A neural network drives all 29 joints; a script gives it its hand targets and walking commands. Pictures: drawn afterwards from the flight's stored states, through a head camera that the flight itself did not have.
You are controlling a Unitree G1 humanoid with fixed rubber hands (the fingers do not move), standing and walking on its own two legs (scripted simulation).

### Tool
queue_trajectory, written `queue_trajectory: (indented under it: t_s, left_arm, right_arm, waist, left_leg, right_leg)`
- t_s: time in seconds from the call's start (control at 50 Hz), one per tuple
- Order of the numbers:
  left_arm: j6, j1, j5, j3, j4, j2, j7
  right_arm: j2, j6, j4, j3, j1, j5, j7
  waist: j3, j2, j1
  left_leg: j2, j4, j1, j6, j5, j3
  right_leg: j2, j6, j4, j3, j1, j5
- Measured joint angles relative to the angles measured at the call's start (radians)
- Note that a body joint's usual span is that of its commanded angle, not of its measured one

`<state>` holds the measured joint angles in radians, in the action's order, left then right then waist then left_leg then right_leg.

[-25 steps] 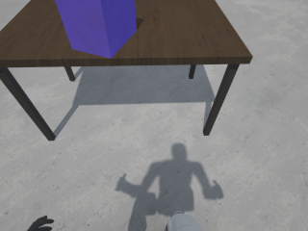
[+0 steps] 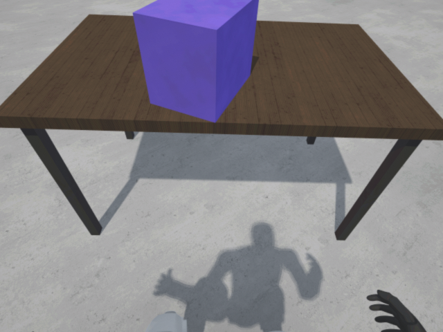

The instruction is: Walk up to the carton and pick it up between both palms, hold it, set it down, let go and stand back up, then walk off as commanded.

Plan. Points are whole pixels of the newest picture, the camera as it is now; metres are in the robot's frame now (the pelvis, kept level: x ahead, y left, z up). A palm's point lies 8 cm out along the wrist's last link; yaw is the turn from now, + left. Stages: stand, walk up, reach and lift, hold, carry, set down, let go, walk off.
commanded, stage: walk up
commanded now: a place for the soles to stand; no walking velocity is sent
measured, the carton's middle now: (203, 50) +0.81 +0.07 +0.13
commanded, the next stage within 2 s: none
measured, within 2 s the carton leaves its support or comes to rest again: neither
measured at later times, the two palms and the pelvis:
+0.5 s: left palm (6, 259) +0.24 +0.39 +0.00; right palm (347, 272) +0.25 -0.24 -0.05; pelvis +0.16 +0.07 +0.03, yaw +0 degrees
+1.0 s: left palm (54, 173) +0.49 +0.44 -0.05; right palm (317, 218) +0.36 -0.20 -0.03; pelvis +0.32 +0.14 +0.01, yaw -4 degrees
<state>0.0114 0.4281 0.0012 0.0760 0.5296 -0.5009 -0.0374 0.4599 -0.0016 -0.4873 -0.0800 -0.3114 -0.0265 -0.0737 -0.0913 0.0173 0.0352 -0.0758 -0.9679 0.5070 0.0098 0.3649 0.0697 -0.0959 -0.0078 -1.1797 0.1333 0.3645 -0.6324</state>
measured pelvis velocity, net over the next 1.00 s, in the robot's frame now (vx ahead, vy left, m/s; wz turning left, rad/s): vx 0.32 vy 0.14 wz -0.07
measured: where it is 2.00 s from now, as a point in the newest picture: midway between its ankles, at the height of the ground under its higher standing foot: (184, 303)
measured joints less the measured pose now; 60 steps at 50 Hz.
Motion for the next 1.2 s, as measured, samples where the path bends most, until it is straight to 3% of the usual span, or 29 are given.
queue_trajectory:
  t_s: [0.06, 0.12, 0.18, 0.24, 0.28, 0.3, 0.36, 0.44, 0.5, 0.6, 0.62, 0.66, 0.72, 0.78, 0.86, 0.92, 1.0, 1.04, 1.1, 1.16, 1.2]
  left_arm:
    - [-0.021, -0.032, -0.004, -0.004, 0.015, 0.011, 0.006]
    - [-0.008, -0.061, -0.006, -0.014, 0.016, 0.029, 0.022]
    - [0.002, -0.084, -0.002, -0.028, -0.001, 0.051, 0.041]
    - [0.019, -0.096, 0.004, -0.034, -0.025, 0.063, 0.053]
    - [0.034, -0.092, 0.011, -0.032, -0.038, 0.063, 0.048]
    - [0.037, -0.090, 0.019, -0.032, -0.043, 0.062, 0.039]
    - [0.039, -0.079, 0.034, -0.032, -0.045, 0.074, 0.004]
    - [0.052, -0.036, 0.042, -0.039, -0.044, 0.082, -0.011]
    - [0.056, -0.001, 0.043, -0.036, -0.037, 0.071, -0.005]
    - [0.049, 0.032, 0.039, -0.020, -0.033, 0.025, 0.015]
    - [0.044, 0.039, 0.039, -0.017, -0.037, 0.016, 0.019]
    - [0.029, 0.034, 0.032, -0.003, -0.027, -0.001, 0.028]
    - [-0.024, 0.009, 0.014, 0.008, -0.001, 0.005, 0.037]
    - [-0.039, -0.021, 0.013, 0.006, 0.015, 0.004, 0.045]
    - [-0.038, -0.063, 0.022, 0.000, 0.004, 0.022, 0.062]
    - [-0.048, -0.109, 0.031, -0.002, -0.015, 0.031, 0.073]
    - [-0.045, -0.167, 0.016, -0.001, -0.023, 0.035, 0.077]
    - [-0.044, -0.199, 0.012, -0.006, -0.001, 0.043, 0.072]
    - [-0.051, -0.242, 0.000, -0.022, 0.018, 0.044, 0.064]
    - [-0.061, -0.289, -0.010, -0.036, 0.040, 0.062, 0.061]
    - [-0.066, -0.307, -0.019, -0.047, 0.060, 0.075, 0.064]
  right_arm:
    - [-0.032, 0.003, -0.020, 0.012, -0.010, 0.016, 0.023]
    - [-0.037, -0.001, -0.038, 0.021, -0.042, 0.010, 0.039]
    - [-0.015, -0.003, -0.054, 0.014, -0.079, 0.000, 0.044]
    - [0.010, 0.005, -0.072, 0.004, -0.109, -0.002, 0.047]
    - [0.019, 0.020, -0.089, -0.002, -0.121, -0.001, 0.044]
    - [0.015, 0.032, -0.101, -0.004, -0.123, 0.003, 0.041]
    - [0.001, 0.072, -0.115, -0.001, -0.113, 0.004, 0.029]
    - [-0.003, 0.054, -0.089, 0.002, -0.090, 0.005, 0.019]
    - [0.002, 0.041, -0.061, 0.007, -0.064, 0.009, 0.008]
    - [0.007, 0.019, -0.028, 0.009, -0.018, 0.019, -0.013]
    - [0.015, 0.011, -0.019, 0.007, -0.018, 0.021, -0.012]
    - [0.018, -0.005, -0.008, 0.000, -0.005, 0.019, 0.002]
    - [0.007, -0.010, -0.007, 0.009, 0.011, 0.017, 0.038]
    - [-0.019, -0.023, -0.010, 0.039, -0.001, 0.021, 0.065]
    - [-0.003, -0.042, -0.017, 0.058, -0.052, 0.010, 0.091]
    - [0.015, -0.047, -0.034, 0.054, -0.082, 0.007, 0.114]
    - [0.033, -0.028, -0.048, 0.059, -0.084, 0.019, 0.116]
    - [0.034, -0.013, -0.064, 0.063, -0.053, 0.027, 0.107]
    - [0.018, 0.006, -0.071, 0.080, -0.032, 0.054, 0.105]
    - [0.010, 0.000, -0.102, 0.093, -0.012, 0.063, 0.106]
    - [0.010, -0.004, -0.126, 0.100, 0.002, 0.062, 0.106]
  waist:
    - [-0.007, 0.039, -0.017]
    - [-0.014, 0.055, -0.043]
    - [-0.017, 0.031, -0.073]
    - [-0.022, -0.013, -0.098]
    - [-0.026, -0.057, -0.105]
    - [-0.024, -0.074, -0.108]
    - [-0.021, -0.108, -0.092]
    - [-0.025, -0.131, -0.054]
    - [-0.025, -0.131, -0.028]
    - [-0.022, -0.089, 0.010]
    - [-0.015, -0.076, 0.017]
    - [-0.025, -0.020, 0.019]
    - [-0.030, 0.016, 0.019]
    - [-0.034, 0.068, 0.003]
    - [-0.036, 0.087, -0.031]
    - [-0.049, 0.082, -0.057]
    - [-0.073, 0.054, -0.080]
    - [-0.100, 0.007, -0.088]
    - [-0.096, 0.003, -0.080]
    - [-0.094, 0.012, -0.062]
    - [-0.080, 0.003, -0.054]
  left_leg:
    - [0.002, 0.015, -0.060, -0.023, 0.036, 0.043]
    - [0.009, 0.069, -0.127, -0.029, 0.047, 0.074]
    - [0.005, 0.103, -0.174, -0.036, 0.063, 0.088]
    - [-0.005, 0.092, -0.199, -0.032, 0.101, 0.085]
    - [-0.022, 0.027, -0.192, -0.038, 0.167, 0.054]
    - [-0.009, -0.034, -0.170, -0.040, 0.202, 0.012]
    - [0.049, -0.220, -0.090, -0.028, 0.208, -0.080]
    - [0.056, -0.266, 0.001, -0.015, 0.150, -0.103]
    - [0.023, -0.186, 0.047, -0.005, 0.072, -0.114]
    - [-0.030, 0.158, -0.005, -0.011, -0.087, -0.089]
    - [-0.022, 0.200, -0.030, -0.016, -0.101, -0.085]
    - [0.024, 0.111, -0.008, 0.000, -0.092, -0.045]
    - [0.029, 0.015, -0.007, -0.009, 0.004, -0.004]
    - [0.033, 0.043, -0.069, -0.016, 0.026, 0.036]
    - [0.024, 0.087, -0.145, -0.015, 0.052, 0.060]
    - [0.011, 0.093, -0.180, -0.002, 0.075, 0.057]
    - [-0.023, 0.042, -0.183, 0.026, 0.127, 0.034]
    - [-0.066, 0.001, -0.177, 0.039, 0.156, -0.002]
    - [-0.027, 0.010, -0.177, 0.018, 0.174, -0.062]
    - [0.007, 0.062, -0.205, 0.057, 0.146, -0.067]
    - [0.009, 0.098, -0.219, 0.060, 0.131, -0.069]
  right_leg:
    - [0.054, -0.012, -0.154, -0.049, 0.098, 0.060]
    - [0.058, -0.018, -0.086, -0.134, 0.150, 0.083]
    - [0.059, -0.027, 0.070, -0.185, 0.158, 0.072]
    - [0.065, -0.033, 0.286, -0.202, 0.101, 0.209]
    - [0.086, -0.030, 0.335, -0.219, 0.070, 0.331]
    - [0.090, -0.028, 0.314, -0.232, 0.067, 0.317]
    - [0.083, -0.025, 0.318, -0.248, 0.023, 0.254]
    - [0.043, 0.009, 0.399, -0.249, -0.068, 0.252]
    - [0.008, 0.035, 0.452, -0.246, -0.128, 0.246]
    - [-0.068, 0.075, 0.440, -0.233, -0.176, 0.183]
    - [-0.088, 0.067, 0.397, -0.220, -0.165, 0.147]
    - [-0.133, 0.021, 0.234, -0.158, -0.110, 0.047]
    - [-0.044, -0.005, -0.065, -0.077, 0.021, 0.014]
    - [0.011, -0.018, -0.159, -0.104, 0.119, 0.067]
    - [0.026, -0.018, -0.064, -0.166, 0.189, 0.085]
    - [0.015, -0.007, 0.047, -0.171, 0.199, 0.150]
    - [0.016, -0.013, 0.291, -0.156, 0.121, 0.339]
    - [0.051, 0.004, 0.298, -0.190, 0.099, 0.346]
    - [0.048, 0.001, 0.272, -0.194, 0.112, 0.297]
    - [0.022, 0.008, 0.272, -0.183, 0.103, 0.284]
    - [0.021, 0.014, 0.301, -0.188, 0.089, 0.293]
